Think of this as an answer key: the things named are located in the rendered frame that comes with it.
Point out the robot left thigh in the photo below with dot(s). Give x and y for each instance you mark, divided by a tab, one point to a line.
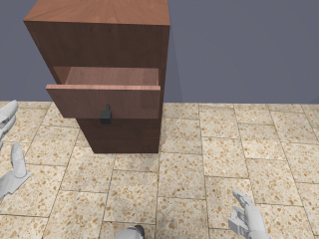
129	234

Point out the cabinet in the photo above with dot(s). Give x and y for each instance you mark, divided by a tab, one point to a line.
105	34

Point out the left robot shin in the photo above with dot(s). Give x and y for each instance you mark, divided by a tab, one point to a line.
133	228

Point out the drawer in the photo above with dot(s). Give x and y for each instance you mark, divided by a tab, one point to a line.
132	93

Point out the left robot hand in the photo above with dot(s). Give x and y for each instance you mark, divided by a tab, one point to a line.
12	179

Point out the right robot hand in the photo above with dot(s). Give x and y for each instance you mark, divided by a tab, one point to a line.
248	220

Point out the handle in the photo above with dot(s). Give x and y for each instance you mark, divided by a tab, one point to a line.
106	116

